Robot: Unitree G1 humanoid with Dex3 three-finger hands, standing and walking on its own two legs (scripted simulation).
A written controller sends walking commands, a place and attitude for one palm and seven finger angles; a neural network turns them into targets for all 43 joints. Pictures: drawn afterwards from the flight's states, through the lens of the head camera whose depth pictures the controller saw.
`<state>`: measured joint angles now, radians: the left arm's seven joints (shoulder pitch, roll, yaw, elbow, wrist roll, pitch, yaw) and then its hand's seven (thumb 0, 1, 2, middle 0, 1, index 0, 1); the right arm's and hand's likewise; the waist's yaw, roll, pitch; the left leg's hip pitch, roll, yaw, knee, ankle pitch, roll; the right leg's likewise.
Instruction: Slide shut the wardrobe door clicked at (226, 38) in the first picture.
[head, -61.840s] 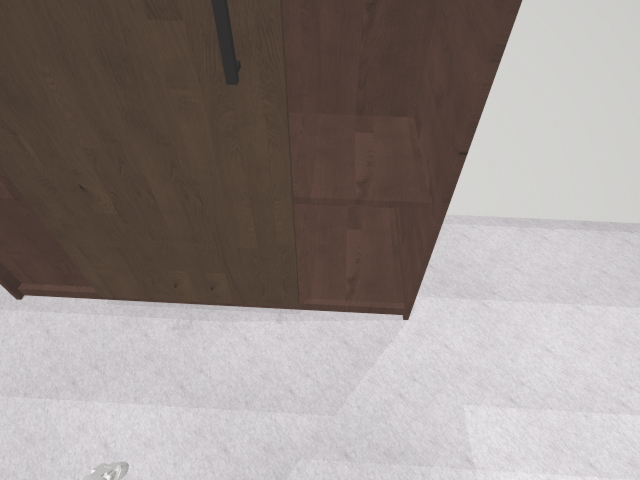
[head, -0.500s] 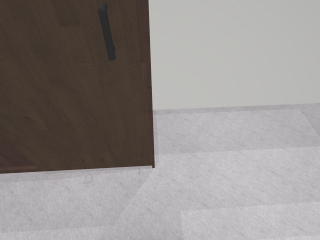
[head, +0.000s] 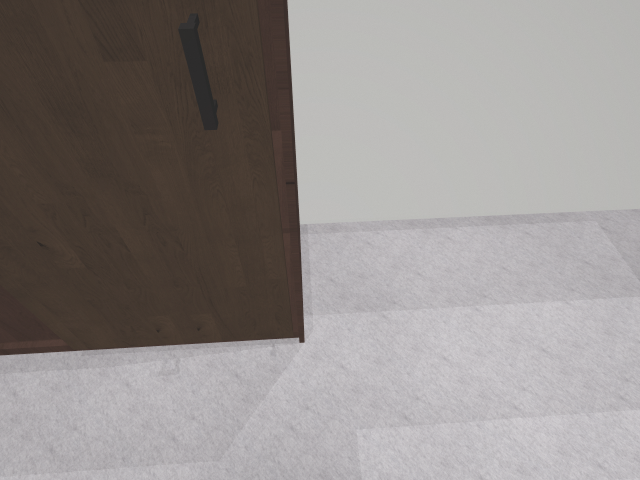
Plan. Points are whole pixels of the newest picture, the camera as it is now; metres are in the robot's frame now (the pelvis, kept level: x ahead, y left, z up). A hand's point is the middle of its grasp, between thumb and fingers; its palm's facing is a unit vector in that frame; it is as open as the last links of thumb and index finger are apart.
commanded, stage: turn to face it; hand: left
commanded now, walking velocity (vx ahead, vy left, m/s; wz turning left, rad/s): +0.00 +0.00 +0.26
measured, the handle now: (202, 74) +0.61 +0.21 +0.20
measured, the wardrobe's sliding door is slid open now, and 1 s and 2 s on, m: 0.02 0.02 0.02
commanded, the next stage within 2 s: take the last steps up to it in 0.02 s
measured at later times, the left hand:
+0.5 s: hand out of the picture +0.02 +0.20 -0.20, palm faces +0.07 -0.98 -0.20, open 7.4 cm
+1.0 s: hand out of the picture +0.05 +0.16 -0.20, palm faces +0.21 -0.97 -0.15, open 7.4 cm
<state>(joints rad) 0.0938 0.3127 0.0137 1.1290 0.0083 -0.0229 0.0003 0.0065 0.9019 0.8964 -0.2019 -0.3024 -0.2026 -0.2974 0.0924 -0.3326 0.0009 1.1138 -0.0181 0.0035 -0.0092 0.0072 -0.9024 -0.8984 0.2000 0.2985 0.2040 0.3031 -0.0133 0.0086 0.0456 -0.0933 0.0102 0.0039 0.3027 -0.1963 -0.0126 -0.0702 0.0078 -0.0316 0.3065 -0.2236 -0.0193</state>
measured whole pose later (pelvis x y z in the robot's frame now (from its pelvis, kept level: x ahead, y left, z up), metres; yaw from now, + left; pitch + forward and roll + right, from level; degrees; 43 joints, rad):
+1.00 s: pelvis +0.12 +0.02 -0.02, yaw +7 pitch +0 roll +1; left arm 0.33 0.09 0.03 1.16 0.01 0.01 0.04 0.01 0.91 0.90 -0.20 -0.30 -0.20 -0.30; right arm 0.21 -0.15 -0.03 1.12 -0.02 0.00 -0.06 0.02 -0.94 -0.90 0.20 0.30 0.20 0.30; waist 0.01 -0.02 0.07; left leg -0.28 0.06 0.10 0.57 -0.28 -0.04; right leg -0.09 -0.06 -0.13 0.53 -0.44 0.00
